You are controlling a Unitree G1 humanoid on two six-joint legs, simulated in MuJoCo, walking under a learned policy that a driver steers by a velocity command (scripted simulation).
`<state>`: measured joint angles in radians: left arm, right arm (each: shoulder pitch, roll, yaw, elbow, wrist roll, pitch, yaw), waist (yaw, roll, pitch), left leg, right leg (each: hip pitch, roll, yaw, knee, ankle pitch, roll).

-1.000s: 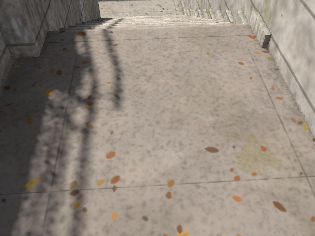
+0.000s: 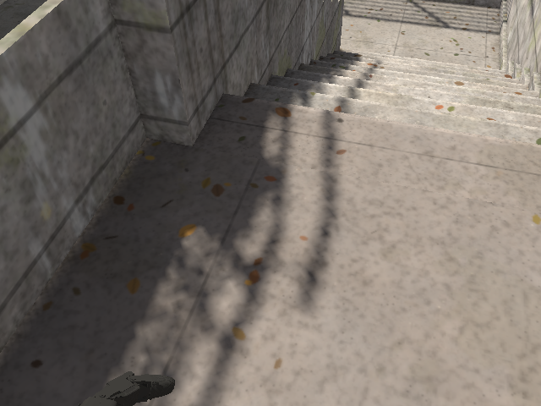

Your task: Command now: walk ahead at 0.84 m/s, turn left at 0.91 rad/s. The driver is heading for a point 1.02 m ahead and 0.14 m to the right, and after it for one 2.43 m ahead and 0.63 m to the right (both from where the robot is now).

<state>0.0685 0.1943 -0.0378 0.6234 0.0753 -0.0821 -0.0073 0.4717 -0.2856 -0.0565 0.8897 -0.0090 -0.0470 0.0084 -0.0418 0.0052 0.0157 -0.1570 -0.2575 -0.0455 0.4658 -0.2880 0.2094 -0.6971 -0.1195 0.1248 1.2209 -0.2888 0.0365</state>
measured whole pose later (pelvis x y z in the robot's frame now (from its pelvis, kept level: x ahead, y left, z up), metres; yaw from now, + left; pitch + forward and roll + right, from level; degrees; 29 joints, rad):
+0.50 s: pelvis +0.28 -0.06 +0.01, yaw +3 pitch +1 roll +0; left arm 0.42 0.27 0.05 0.83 0.02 0.00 -0.02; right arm 0.08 -0.26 0.00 0.68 -0.05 0.01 0.01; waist 0.07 0.01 0.05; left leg -0.50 -0.03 -0.09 0.92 -0.45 -0.02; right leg -0.36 0.13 0.12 0.41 -0.06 -0.08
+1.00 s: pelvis +0.47 -0.12 +0.00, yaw -21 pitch +3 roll +1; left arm 0.08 0.33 0.07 0.61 0.04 0.03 -0.12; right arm 0.48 -0.32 -0.06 0.83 -0.05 -0.11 -0.01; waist -0.09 -0.03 -0.04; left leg 0.18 0.08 0.28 0.19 -0.39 -0.10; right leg -0.76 -0.11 -0.03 0.94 -0.16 -0.06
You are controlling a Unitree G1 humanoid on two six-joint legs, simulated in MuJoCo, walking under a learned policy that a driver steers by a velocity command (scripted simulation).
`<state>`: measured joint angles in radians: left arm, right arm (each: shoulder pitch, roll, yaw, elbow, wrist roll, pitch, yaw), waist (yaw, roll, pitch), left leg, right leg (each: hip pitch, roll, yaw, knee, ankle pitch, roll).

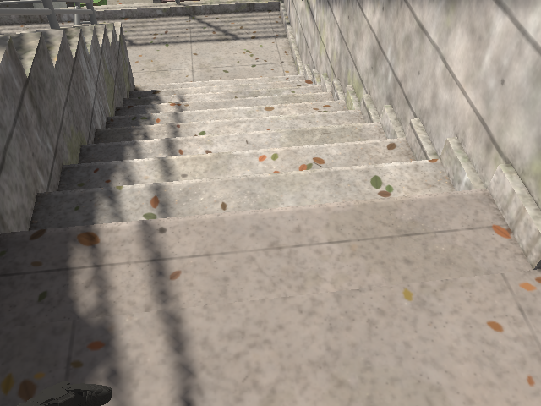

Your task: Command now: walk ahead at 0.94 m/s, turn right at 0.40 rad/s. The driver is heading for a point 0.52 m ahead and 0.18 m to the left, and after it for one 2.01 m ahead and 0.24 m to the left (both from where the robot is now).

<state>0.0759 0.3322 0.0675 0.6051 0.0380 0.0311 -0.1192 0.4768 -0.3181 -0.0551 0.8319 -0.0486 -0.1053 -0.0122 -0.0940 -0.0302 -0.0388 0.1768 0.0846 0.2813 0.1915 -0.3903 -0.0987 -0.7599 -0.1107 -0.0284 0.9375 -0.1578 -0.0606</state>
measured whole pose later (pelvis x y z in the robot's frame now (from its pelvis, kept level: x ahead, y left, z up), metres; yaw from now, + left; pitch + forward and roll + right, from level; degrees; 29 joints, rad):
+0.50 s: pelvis +0.42 -0.06 -0.02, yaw +12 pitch +0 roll -2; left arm 0.47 0.23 0.03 0.92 0.02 -0.09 0.03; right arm 0.08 -0.26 -0.02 0.75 -0.01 -0.02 0.07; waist 0.01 0.01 0.05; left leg -0.72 0.01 0.19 0.79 0.03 0.18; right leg 0.30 0.05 -0.34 0.26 -0.45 0.02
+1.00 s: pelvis +0.77 +0.01 -0.01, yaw +25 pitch -2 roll +2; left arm 0.24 0.25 0.00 0.75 0.03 -0.06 -0.02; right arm 0.27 -0.28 -0.05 0.79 -0.02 -0.02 -0.04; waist 0.00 -0.04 0.08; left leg -0.15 -0.17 0.07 0.86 -0.43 0.07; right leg -0.48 0.07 -0.03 0.57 -0.03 -0.11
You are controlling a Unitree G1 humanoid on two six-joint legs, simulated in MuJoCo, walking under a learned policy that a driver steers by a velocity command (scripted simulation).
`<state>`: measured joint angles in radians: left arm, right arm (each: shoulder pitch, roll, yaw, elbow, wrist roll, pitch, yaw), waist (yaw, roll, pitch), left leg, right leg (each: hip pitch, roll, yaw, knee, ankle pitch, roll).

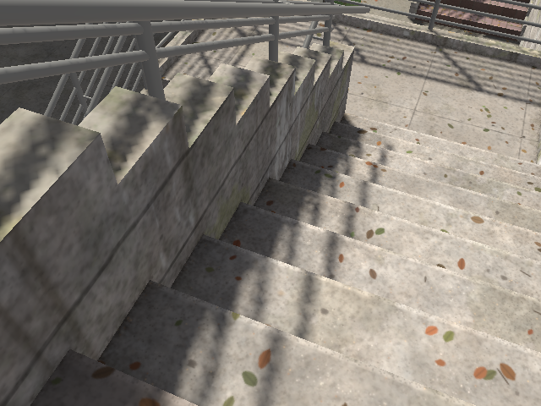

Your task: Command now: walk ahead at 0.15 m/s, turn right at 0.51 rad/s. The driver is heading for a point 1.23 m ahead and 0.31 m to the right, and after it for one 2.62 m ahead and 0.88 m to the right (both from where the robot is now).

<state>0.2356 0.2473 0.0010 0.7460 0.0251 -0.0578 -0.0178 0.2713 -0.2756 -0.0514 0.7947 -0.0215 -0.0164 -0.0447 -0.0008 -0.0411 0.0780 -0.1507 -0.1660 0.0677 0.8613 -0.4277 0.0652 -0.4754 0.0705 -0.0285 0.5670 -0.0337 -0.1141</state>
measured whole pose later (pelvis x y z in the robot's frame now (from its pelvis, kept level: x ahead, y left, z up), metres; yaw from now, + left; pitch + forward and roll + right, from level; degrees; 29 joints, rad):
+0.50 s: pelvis +0.09 +0.01 +0.03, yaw -28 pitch +1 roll +3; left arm 0.30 0.36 0.09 0.67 -0.01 0.08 0.01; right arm 0.10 -0.37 -0.04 0.72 -0.02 0.05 -0.03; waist 0.08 0.02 0.06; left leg -0.53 -0.08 -0.17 0.86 -0.26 -0.03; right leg -0.24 0.26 0.47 0.29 0.03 -0.09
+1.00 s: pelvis +0.16 +0.05 +0.04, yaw -17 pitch +2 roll -3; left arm 0.08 0.37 0.05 0.70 0.02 0.08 0.02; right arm 0.32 -0.31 -0.06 0.69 0.02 0.07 0.00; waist -0.05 -0.03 0.06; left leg -0.25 -0.18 -0.36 0.38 -0.11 0.07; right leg -0.48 0.09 0.16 0.90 -0.37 0.07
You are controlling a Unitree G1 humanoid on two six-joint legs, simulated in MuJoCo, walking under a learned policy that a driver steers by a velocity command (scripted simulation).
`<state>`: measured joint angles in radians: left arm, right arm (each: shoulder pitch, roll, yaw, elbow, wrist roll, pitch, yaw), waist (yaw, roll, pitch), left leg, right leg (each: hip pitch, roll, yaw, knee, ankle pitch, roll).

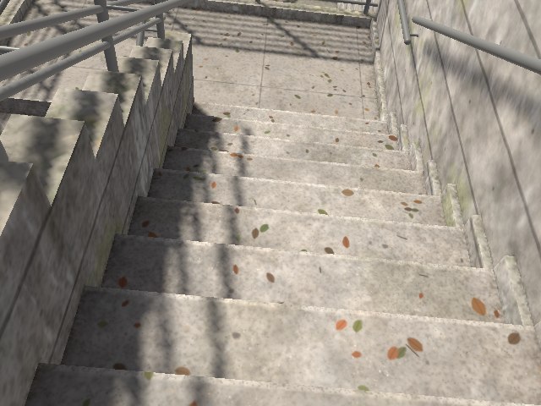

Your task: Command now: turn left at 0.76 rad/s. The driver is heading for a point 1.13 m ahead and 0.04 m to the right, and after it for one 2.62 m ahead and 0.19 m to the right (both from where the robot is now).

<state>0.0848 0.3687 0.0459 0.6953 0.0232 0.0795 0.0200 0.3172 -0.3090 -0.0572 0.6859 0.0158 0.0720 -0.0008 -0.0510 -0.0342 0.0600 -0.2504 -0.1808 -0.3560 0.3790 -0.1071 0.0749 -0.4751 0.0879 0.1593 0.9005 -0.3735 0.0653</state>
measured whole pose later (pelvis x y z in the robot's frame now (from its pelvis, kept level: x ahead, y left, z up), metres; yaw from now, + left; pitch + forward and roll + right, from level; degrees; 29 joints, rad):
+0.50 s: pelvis +0.05 -0.04 +0.00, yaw +12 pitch +0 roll +2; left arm 0.26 0.25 -0.02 0.69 0.00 0.02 0.01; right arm 0.13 -0.33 -0.05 0.71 -0.01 0.11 -0.01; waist 0.03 0.05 0.03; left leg -0.37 -0.07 -0.17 0.84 -0.40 -0.07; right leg -0.17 0.12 0.16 0.41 -0.22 -0.08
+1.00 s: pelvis +0.06 +0.04 -0.01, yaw -13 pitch +0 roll -1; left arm 0.26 0.40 0.10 0.69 -0.01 0.11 -0.02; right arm 0.20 -0.27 -0.01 0.66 -0.02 0.03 -0.03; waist 0.01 -0.06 0.03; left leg -0.20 -0.05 0.04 0.43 -0.23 0.08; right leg -0.51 0.07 0.11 1.20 -0.40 0.03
